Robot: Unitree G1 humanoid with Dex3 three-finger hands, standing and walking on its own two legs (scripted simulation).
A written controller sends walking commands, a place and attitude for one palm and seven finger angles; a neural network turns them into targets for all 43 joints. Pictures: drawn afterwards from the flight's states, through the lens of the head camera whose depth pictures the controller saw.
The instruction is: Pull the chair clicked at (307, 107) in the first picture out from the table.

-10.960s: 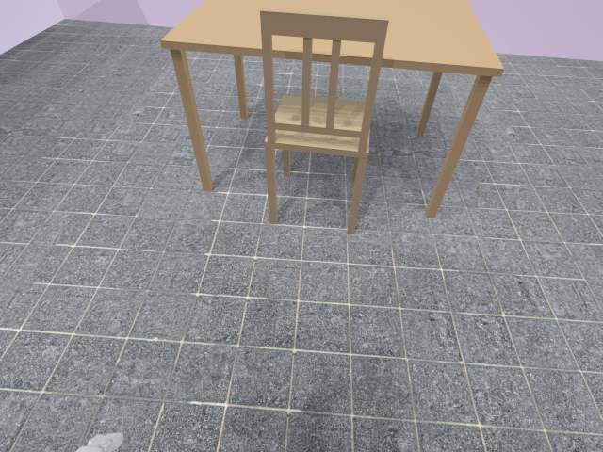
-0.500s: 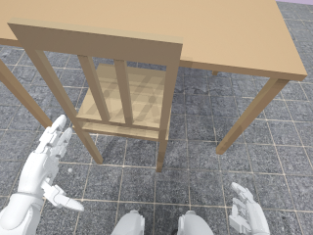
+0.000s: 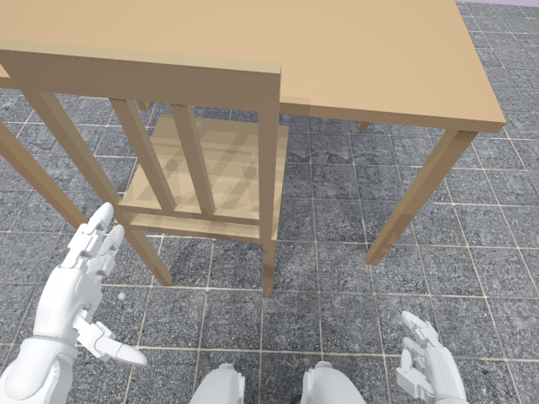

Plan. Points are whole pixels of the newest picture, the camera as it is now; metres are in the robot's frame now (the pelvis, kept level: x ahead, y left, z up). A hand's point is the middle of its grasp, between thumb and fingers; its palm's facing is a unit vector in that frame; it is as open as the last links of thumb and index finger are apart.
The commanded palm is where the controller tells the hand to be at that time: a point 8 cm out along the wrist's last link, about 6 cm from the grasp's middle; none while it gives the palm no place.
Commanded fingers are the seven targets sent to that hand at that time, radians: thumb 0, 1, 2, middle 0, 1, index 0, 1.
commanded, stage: aim the fingers beside a spindle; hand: left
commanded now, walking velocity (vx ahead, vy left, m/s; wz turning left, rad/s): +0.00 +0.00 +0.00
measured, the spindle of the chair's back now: (149, 162) +0.50 +0.25 +0.01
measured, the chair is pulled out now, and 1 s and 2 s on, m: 0.00 0.00 0.00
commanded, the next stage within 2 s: none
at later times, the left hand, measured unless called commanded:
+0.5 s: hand (133, 271) +0.29 +0.21 +0.03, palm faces -0.08 -1.00 -0.05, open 16.9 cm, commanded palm +0.26 +0.27 +0.04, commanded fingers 0.00 -0.50 0.30 -0.06 -0.08 -0.06 -0.08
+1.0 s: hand (131, 255) +0.31 +0.22 +0.02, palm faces -0.06 -1.00 -0.06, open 16.9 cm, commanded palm +0.30 +0.28 +0.02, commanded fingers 0.00 -0.50 0.30 -0.06 -0.08 -0.06 -0.08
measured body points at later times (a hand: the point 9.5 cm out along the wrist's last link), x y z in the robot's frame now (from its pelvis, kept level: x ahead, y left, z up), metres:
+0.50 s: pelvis +0.00 +0.00 -0.01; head +0.09 +0.00 +0.43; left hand +0.28 +0.26 +0.04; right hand +0.17 -0.25 -0.09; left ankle +0.01 +0.11 -0.65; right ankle +0.05 -0.09 -0.65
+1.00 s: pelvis -0.01 +0.01 -0.02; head +0.10 +0.02 +0.42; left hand +0.31 +0.28 +0.03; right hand +0.17 -0.23 -0.11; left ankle +0.01 +0.11 -0.65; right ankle +0.05 -0.09 -0.65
